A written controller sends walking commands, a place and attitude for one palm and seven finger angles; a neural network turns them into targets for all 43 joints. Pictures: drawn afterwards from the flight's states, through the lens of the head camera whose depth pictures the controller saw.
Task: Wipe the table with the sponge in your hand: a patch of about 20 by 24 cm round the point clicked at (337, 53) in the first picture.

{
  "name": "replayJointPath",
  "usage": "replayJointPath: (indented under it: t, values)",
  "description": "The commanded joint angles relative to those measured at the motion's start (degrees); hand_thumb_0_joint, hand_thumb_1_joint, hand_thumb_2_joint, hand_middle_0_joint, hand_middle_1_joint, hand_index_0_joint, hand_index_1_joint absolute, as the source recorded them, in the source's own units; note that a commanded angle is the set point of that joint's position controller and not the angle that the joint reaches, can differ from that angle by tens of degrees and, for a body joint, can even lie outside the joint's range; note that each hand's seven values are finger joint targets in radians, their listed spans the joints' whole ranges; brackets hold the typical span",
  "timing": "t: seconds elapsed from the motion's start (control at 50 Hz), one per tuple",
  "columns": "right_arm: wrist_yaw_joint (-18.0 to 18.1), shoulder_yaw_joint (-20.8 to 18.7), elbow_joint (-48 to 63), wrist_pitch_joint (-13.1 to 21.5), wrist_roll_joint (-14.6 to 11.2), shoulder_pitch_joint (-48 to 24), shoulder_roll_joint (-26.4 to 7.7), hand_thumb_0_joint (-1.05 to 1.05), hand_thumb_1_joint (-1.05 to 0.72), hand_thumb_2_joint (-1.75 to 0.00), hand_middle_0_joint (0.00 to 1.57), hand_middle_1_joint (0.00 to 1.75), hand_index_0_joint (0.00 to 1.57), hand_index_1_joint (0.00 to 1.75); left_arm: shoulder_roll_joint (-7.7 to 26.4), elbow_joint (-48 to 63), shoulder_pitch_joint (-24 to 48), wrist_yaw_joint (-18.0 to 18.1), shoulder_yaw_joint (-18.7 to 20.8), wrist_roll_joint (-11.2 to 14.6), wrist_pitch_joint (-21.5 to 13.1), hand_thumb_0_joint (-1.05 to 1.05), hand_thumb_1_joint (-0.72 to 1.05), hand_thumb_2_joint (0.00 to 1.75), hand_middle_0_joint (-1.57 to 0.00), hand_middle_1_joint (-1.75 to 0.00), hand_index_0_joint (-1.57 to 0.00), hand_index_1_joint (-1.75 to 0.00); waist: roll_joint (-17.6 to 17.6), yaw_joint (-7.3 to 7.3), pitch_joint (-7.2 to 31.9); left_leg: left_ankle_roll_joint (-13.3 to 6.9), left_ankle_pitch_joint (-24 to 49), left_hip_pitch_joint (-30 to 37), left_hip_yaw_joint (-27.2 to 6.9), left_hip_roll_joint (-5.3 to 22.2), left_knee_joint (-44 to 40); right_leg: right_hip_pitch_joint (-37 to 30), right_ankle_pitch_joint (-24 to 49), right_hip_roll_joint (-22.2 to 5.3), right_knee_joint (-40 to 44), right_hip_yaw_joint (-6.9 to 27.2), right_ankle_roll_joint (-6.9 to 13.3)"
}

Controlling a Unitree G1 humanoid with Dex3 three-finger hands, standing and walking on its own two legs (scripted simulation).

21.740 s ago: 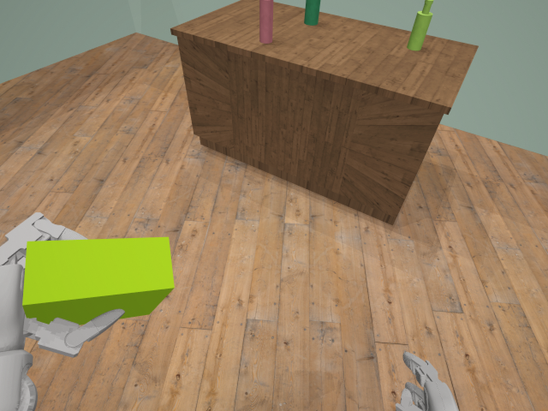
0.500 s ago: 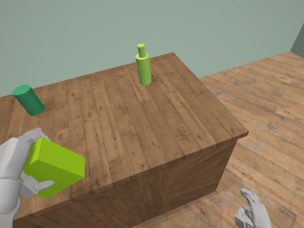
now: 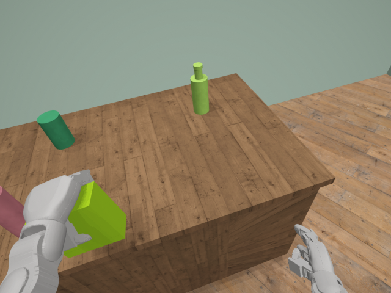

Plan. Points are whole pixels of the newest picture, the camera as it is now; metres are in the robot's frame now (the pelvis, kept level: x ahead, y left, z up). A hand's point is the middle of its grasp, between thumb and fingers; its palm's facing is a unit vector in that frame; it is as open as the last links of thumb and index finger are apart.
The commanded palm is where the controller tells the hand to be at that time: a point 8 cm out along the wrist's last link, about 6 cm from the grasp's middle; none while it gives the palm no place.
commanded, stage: turn the palm down, sponge in hand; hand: left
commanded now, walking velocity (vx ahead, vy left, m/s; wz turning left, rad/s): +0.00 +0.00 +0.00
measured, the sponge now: (87, 226) +0.21 +0.27 +0.04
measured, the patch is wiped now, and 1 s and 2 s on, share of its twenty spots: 0.00 0.00 0.00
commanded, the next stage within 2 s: move the sponge above the wiping area in 0.66 s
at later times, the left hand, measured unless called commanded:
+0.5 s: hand (65, 203) +0.23 +0.30 +0.09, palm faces +0.01 -0.09 -1.00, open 10.1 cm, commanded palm +0.19 +0.30 +0.17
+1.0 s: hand (67, 198) +0.24 +0.31 +0.09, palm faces +0.02 -0.09 -1.00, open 10.1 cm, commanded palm +0.21 +0.29 +0.16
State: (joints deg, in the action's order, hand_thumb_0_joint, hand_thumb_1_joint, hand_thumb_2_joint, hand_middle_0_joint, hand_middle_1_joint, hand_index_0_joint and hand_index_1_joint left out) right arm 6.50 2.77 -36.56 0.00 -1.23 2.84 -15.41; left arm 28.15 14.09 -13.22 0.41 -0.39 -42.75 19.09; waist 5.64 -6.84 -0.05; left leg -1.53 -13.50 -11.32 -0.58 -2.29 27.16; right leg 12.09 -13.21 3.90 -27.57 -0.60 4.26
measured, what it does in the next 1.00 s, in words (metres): stands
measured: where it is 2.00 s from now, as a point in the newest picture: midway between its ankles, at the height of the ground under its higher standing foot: outside the picture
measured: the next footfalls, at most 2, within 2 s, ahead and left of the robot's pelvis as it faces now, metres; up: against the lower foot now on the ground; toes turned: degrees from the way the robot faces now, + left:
none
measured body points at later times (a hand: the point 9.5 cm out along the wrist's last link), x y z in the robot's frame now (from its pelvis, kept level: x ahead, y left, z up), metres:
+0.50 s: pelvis +0.00 +0.02 +0.01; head -0.01 -0.02 +0.45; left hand +0.22 +0.30 +0.15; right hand +0.26 -0.17 -0.07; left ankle +0.01 +0.11 -0.74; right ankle +0.02 -0.07 -0.74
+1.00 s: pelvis +0.01 +0.01 +0.01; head +0.00 -0.03 +0.45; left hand +0.23 +0.31 +0.14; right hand +0.26 -0.18 -0.08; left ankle +0.01 +0.11 -0.74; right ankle +0.02 -0.07 -0.74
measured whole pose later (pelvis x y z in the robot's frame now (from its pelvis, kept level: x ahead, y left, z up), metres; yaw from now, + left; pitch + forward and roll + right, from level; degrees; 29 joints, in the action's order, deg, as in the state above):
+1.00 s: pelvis +0.01 +0.01 +0.01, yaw +0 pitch -3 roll +0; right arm 3.5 2.8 -40.4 -1.2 -1.5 0.3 -14.7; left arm 27.1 5.1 -4.6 0.6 -3.1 -52.5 22.3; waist 5.3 -7.9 -0.5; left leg -2.3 -11.4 -7.9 -0.6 -2.9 22.0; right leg 8.5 -11.0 3.3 -22.1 -0.1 3.5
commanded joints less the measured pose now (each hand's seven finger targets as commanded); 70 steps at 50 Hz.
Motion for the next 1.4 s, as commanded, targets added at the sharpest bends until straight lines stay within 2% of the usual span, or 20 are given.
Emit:
replayJointPath:
  t: [0.0, 0.04, 0.14, 0.2, 0.24, 0.44, 0.46, 0.54, 0.56, 0.66, 0.74, 0.84, 0.86, 0.94, 0.96, 1.04, 1.06, 1.14, 1.2, 1.38]
  values:
    - [0.0, -1.8, 8.4, 3.2, 0.7, -11.3, -4.6, 0.00, -0.90, -0.90, 0.20, 0.30, 0.20, 0.30, 15.5, 11.1, 15.2, 5.2, 11.7, -6.2, -3.0, 0.00, 0.10, 1.30, -1.20, -1.60, -1.20, -1.60, -0.6, -0.62, 10.6, -1.2, 10.7, 4.0, -3.8, 0.4, -4.0, -3.9, 3.5, -2.9, 6.7, 6.9, 0.0]
    - [-0.4, -1.7, 7.7, 2.9, 0.6, -12.9, -4.9, 0.00, -0.90, -0.90, 0.20, 0.30, 0.20, 0.30, 17.9, 9.5, 16.9, 6.3, 14.0, -7.6, -1.4, 0.00, 0.10, 1.30, -1.20, -1.60, -1.20, -1.60, 0.3, -1.52, 10.2, -1.0, 10.2, 4.0, -4.3, 0.2, -4.7, -4.5, 2.8, -2.5, 7.5, 8.8, 0.7]
    - [-1.8, -1.5, 7.3, 2.2, -0.2, -15.8, -4.9, 0.00, -0.90, -0.90, 0.20, 0.30, 0.20, 0.30, 12.9, 7.0, 18.2, 5.9, 8.5, -8.5, 3.8, 0.00, 0.10, 1.30, -1.20, -1.60, -1.20, -1.60, 2.4, -1.23, 9.9, -0.5, 11.6, 4.2, -4.7, 0.4, -6.4, -5.7, 5.0, -2.6, 7.4, 7.5, 1.0]
    - [-2.2, -1.6, 7.4, 1.8, -0.5, -15.5, -4.8, 0.00, -0.90, -0.90, 0.20, 0.30, 0.20, 0.30, 8.3, 5.1, 16.9, 3.3, 2.7, -8.6, 6.4, 0.00, 0.10, 1.30, -1.20, -1.60, -1.20, -1.60, -1.0, -0.09, 9.0, -0.7, 12.7, 3.8, -4.5, 0.5, -7.0, -6.5, 6.8, -2.9, 7.5, 5.7, 0.3]
    - [-2.3, -1.3, 7.7, 1.7, -0.5, -16.8, -5.1, 0.00, -0.90, -0.90, 0.20, 0.30, 0.20, 0.30, 10.5, 6.4, 19.3, 1.9, 3.6, -9.9, 6.9, 0.00, 0.10, 1.30, -1.20, -1.60, -1.20, -1.60, -1.2, -0.41, 9.2, -1.1, 12.1, 4.4, -5.1, 0.5, -7.2, -6.2, 6.3, -2.6, 7.6, 6.9, 0.7]
    - [-2.4, -1.2, 7.0, 1.9, 0.6, -15.7, -4.7, 0.00, -0.90, -0.90, 0.20, 0.30, 0.20, 0.30, 17.4, 8.8, 21.1, 2.6, 10.6, -12.6, 1.0, 0.00, 0.10, 1.30, -1.20, -1.60, -1.20, -1.60, -0.3, -2.45, 11.4, -1.3, 12.9, 6.6, -6.9, 0.4, -7.6, -7.8, 6.2, -1.9, 8.1, 9.1, 1.3]
    - [-2.6, -1.3, 7.1, 2.1, 0.2, -15.2, -3.8, 0.00, -0.90, -0.90, 0.20, 0.30, 0.20, 0.30, 12.6, 8.0, 20.0, 3.0, 7.4, -11.9, 1.0, 0.00, 0.10, 1.30, -1.20, -1.60, -1.20, -1.60, -1.1, -1.67, 10.5, -1.2, 13.9, 6.3, -6.2, 0.5, -7.3, -7.4, 6.7, -2.3, 7.9, 7.1, 0.9]
    - [-3.0, -1.5, 6.4, 2.1, 0.0, -16.2, -4.7, 0.00, -0.90, -0.90, 0.20, 0.30, 0.20, 0.30, 13.1, 6.9, 20.3, 3.7, 8.0, -11.1, 2.7, 0.00, 0.10, 1.30, -1.20, -1.60, -1.20, -1.60, 0.2, -1.61, 9.9, -0.6, 13.4, 6.4, -6.6, 0.4, -7.5, -6.6, 7.1, -2.1, 8.8, 8.8, 1.4]
    - [-3.1, -1.7, 6.7, 2.2, -0.2, -15.6, -4.3, 0.00, -0.90, -0.90, 0.20, 0.30, 0.20, 0.30, 9.2, 6.5, 18.9, 3.4, 4.6, -10.3, 3.3, 0.00, 0.10, 1.30, -1.20, -1.60, -1.20, -1.60, 0.0, -0.84, 10.0, -0.7, 13.7, 6.1, -5.7, 0.5, -7.1, -6.7, 7.6, -2.5, 8.5, 7.1, 1.0]
    - [-3.0, -1.6, 7.2, 1.7, -0.5, -16.0, -4.5, 0.00, -0.90, -0.90, 0.20, 0.30, 0.20, 0.30, 8.8, 6.6, 19.4, 1.6, 2.3, -10.7, 5.6, 0.00, 0.10, 1.30, -1.20, -1.60, -1.20, -1.60, -1.0, -0.28, 10.0, -0.9, 13.0, 5.6, -5.8, 0.4, -7.7, -7.3, 7.1, -2.6, 8.2, 6.5, 0.8]
    - [-2.7, -1.3, 7.1, 1.6, -0.1, -16.7, -4.9, 0.00, -0.90, -0.90, 0.20, 0.30, 0.20, 0.30, 14.9, 7.9, 20.6, 1.2, 7.2, -11.7, 4.3, 0.00, 0.10, 1.30, -1.20, -1.60, -1.20, -1.60, -1.8, -1.37, 11.3, -1.1, 13.4, 6.2, -6.6, 0.1, -7.6, -8.1, 7.6, -2.2, 8.2, 8.6, 1.1]
    - [-2.4, -1.4, 6.1, 1.6, -0.1, -15.7, -5.0, 0.00, -0.90, -0.90, 0.20, 0.30, 0.20, 0.30, 15.7, 4.4, 23.3, 2.6, 8.7, -12.2, 2.5, 0.00, 0.10, 1.30, -1.20, -1.60, -1.20, -1.60, -1.9, -1.33, 10.4, -0.9, 12.1, 6.0, -6.3, 0.0, -7.4, -6.7, 6.2, -2.1, 9.0, 9.3, 1.2]
    - [-2.4, -1.6, 6.6, 1.7, -0.3, -15.1, -4.4, 0.00, -0.90, -0.90, 0.20, 0.30, 0.20, 0.30, 11.3, 4.0, 22.4, 2.8, 5.4, -11.4, 2.4, 0.00, 0.10, 1.30, -1.20, -1.60, -1.20, -1.60, -2.1, -0.75, 10.4, -1.1, 12.0, 5.7, -5.5, 0.0, -7.2, -6.9, 6.1, -2.5, 8.8, 7.4, 0.7]
    - [-2.6, -1.7, 6.1, 2.0, -0.3, -15.7, -5.0, 0.00, -0.90, -0.90, 0.20, 0.30, 0.20, 0.30, 13.0, 3.8, 23.5, 3.4, 6.4, -11.8, 2.6, 0.00, 0.10, 1.30, -1.20, -1.60, -1.20, -1.60, 1.2, -1.19, 11.5, -0.5, 14.1, 6.6, -6.3, -0.2, -7.2, -7.0, 8.5, -2.3, 8.6, 8.9, 1.5]
    - [-2.7, -2.0, 6.6, 2.2, -0.5, -14.8, -4.5, 0.00, -0.90, -0.90, 0.20, 0.30, 0.20, 0.30, 9.2, 3.9, 21.5, 3.3, 3.6, -10.9, 2.6, 0.00, 0.10, 1.30, -1.20, -1.60, -1.20, -1.60, 0.6, -0.63, 12.1, -0.8, 14.4, 6.3, -5.3, -0.1, -6.6, -7.6, 9.2, -2.7, 8.2, 7.1, 1.0]
    - [-2.6, -2.0, 5.7, 1.8, -0.4, -15.2, -5.5, 0.00, -0.90, -0.90, 0.20, 0.30, 0.20, 0.30, 14.2, 1.6, 22.7, 3.2, 7.3, -11.7, 3.4, 0.00, 0.10, 1.30, -1.20, -1.60, -1.20, -1.60, -2.2, -0.77, 11.4, -0.7, 14.4, 5.6, -5.8, -0.3, -6.7, -7.4, 10.1, -2.4, 8.4, 8.9, 1.2]
    - [-2.6, -2.1, 6.7, 1.9, -0.5, -14.6, -4.8, 0.00, -0.90, -0.90, 0.20, 0.30, 0.20, 0.30, 9.4, 2.0, 21.0, 3.0, 3.6, -10.9, 3.4, 0.00, 0.10, 1.30, -1.20, -1.60, -1.20, -1.60, -3.0, -0.35, 12.1, -1.1, 14.6, 5.1, -4.8, -0.3, -6.3, -8.3, 11.0, -2.9, 7.9, 7.3, 0.6]
    - [-2.2, -2.0, 5.8, 1.6, -0.5, -15.2, -5.6, 0.00, -0.90, -0.90, 0.20, 0.30, 0.20, 0.30, 14.6, 0.8, 25.0, 3.5, 7.3, -11.9, 3.0, 0.00, 0.10, 1.30, -1.20, -1.60, -1.20, -1.60, -3.5, -0.52, 11.3, -1.0, 13.3, 5.4, -5.7, -0.5, -6.3, -6.5, 9.3, -2.5, 8.6, 9.4, 0.9]
    - [-2.2, -2.4, 6.0, 2.1, -0.7, -14.1, -5.0, 0.00, -0.90, -0.90, 0.20, 0.30, 0.20, 0.30, 9.7, 0.8, 24.8, 3.9, 3.1, -11.6, 1.7, 0.00, 0.10, 1.30, -1.20, -1.60, -1.20, -1.60, -1.5, -0.01, 12.3, -0.9, 13.6, 5.8, -5.3, -0.4, -6.2, -6.3, 9.2, -2.8, 8.2, 7.4, 0.6]
    - [-1.9, -2.5, 5.2, 2.2, -1.0, -13.9, -5.1, 0.00, -0.90, -0.90, 0.20, 0.30, 0.20, 0.30, 11.1, -4.2, 28.0, 5.5, 4.2, -12.4, 2.0, 0.00, 0.10, 1.30, -1.20, -1.60, -1.20, -1.60, -2.7, -0.21, 12.6, -0.9, 12.3, 4.7, -4.9, -0.8, -6.0, -6.2, 8.7, -2.8, 8.3, 8.0, 0.7]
